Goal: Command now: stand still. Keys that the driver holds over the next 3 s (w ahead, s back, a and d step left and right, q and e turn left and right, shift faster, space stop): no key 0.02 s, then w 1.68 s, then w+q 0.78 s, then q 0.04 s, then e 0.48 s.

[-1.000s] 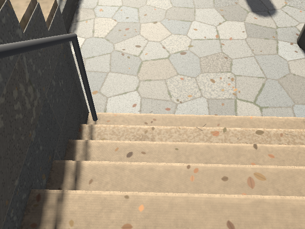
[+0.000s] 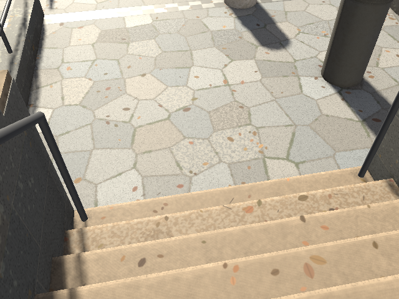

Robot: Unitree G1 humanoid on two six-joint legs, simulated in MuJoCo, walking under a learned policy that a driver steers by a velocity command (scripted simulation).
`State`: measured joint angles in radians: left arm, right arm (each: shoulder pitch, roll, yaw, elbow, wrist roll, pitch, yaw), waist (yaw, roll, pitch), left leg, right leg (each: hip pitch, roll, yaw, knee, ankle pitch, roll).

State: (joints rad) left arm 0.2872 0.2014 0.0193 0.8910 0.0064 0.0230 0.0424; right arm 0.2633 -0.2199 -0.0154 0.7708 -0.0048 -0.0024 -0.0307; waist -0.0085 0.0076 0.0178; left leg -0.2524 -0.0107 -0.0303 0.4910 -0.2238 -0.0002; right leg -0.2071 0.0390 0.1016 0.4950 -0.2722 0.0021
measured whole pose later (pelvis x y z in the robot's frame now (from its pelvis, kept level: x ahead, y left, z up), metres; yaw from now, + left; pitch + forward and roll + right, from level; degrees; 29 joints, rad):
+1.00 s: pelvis +0.30 +0.02 -0.08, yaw +0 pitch +2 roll -2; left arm 0.49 0.21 0.02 0.96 -0.02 -0.07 0.07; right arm 0.18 -0.23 -0.04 0.73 0.01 -0.02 0.04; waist 0.06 0.03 -0.05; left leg -0.53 0.02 -0.04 0.63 0.38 0.04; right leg -0.36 0.00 -0.02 1.06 -0.73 0.01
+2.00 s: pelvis +0.76 -0.02 -0.42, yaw +7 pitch +0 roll -2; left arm 0.50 0.13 0.00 1.06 0.00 -0.08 0.07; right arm 0.22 -0.21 -0.07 0.80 0.00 -0.01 0.02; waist 0.02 0.04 -0.04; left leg -0.75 0.02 -0.22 0.79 0.51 0.03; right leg -0.28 0.02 -0.13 0.91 -0.63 -0.05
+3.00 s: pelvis +1.16 +0.08 -0.73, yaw +18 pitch +1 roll +2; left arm 0.47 0.11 -0.02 0.81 0.01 0.06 0.07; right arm 0.01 -0.12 0.00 0.63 0.00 0.05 -0.04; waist 0.08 0.04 0.03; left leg -0.75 -0.03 -0.13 1.15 -0.02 -0.10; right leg -0.32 0.11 0.21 0.63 -0.31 -0.05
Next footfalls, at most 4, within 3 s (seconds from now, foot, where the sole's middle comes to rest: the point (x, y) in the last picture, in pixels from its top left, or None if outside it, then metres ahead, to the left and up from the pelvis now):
0.66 right None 0.25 -0.12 -0.77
1.06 left None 0.42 0.11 -0.96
1.62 right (234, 283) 0.73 -0.11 -1.14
2.18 left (180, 255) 0.95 0.13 -1.32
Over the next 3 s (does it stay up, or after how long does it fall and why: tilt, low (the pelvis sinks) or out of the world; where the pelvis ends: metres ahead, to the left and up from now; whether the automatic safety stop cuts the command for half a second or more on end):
stays up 1.16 0.08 -0.73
